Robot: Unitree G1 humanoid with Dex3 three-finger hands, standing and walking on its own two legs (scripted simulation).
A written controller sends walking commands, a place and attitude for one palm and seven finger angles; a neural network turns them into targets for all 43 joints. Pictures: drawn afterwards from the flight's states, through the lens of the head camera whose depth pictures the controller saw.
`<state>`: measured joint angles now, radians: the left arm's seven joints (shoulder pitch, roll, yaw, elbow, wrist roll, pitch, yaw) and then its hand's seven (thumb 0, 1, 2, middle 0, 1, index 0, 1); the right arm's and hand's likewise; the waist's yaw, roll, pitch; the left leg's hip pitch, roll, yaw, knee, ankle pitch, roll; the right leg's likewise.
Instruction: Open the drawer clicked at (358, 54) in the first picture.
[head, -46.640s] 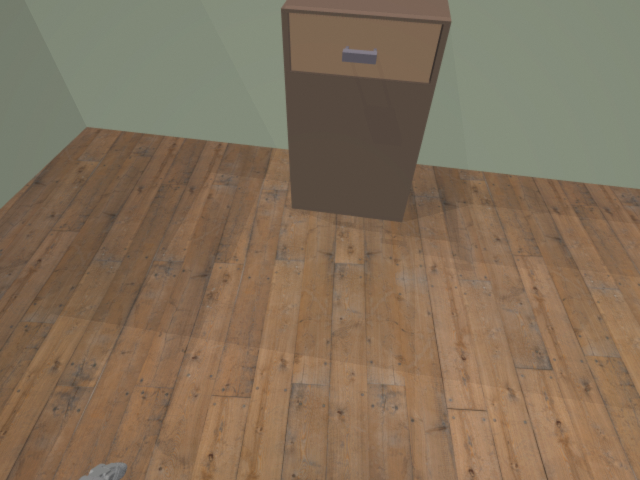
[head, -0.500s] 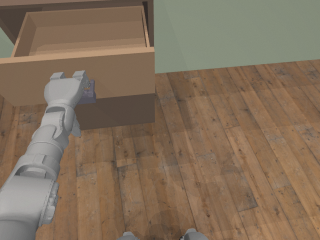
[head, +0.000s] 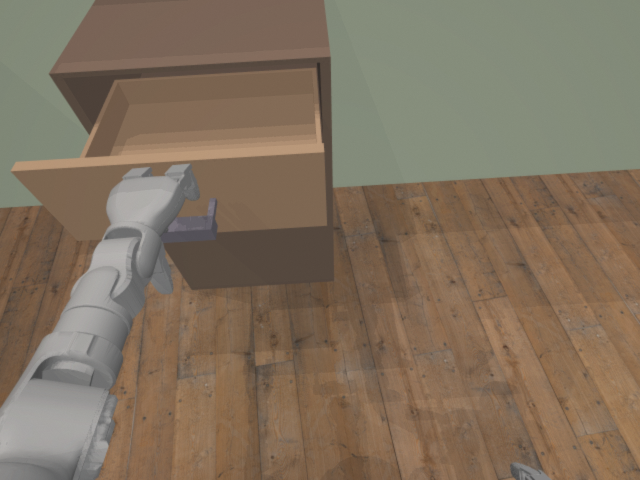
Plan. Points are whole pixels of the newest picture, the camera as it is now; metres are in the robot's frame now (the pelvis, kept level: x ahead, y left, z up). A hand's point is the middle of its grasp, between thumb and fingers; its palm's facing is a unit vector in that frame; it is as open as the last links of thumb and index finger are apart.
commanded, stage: re-aim the fingers above the handle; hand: left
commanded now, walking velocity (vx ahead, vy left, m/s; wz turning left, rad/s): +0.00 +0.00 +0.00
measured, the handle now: (183, 217) +0.50 +0.23 -0.02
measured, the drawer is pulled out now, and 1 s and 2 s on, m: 0.24 0.24 0.24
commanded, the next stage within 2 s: lower the fingers behind the handle in 1.92 s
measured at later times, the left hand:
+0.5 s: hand (167, 217) +0.45 +0.22 +0.05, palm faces -0.03 -0.03 -1.00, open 13.8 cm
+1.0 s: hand (167, 214) +0.46 +0.23 +0.04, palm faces -0.02 -0.03 -1.00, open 13.7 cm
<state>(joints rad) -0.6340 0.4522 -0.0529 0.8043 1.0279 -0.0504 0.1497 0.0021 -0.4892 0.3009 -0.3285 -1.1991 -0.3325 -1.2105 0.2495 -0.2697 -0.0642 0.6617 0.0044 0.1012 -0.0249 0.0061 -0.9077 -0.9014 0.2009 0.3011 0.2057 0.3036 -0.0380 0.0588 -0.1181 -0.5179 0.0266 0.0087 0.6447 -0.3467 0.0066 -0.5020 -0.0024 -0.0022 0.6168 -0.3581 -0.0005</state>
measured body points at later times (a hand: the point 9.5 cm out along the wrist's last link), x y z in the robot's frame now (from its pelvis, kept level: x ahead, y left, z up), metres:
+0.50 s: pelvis -0.05 +0.01 -0.01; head +0.04 +0.00 +0.43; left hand +0.45 +0.22 +0.10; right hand -0.06 -0.27 -0.14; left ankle -0.04 +0.13 -0.72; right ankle -0.04 -0.12 -0.72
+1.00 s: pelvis -0.04 +0.03 -0.01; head +0.05 +0.02 +0.43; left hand +0.46 +0.23 +0.10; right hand -0.03 -0.24 -0.14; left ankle -0.04 +0.13 -0.72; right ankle -0.05 -0.12 -0.72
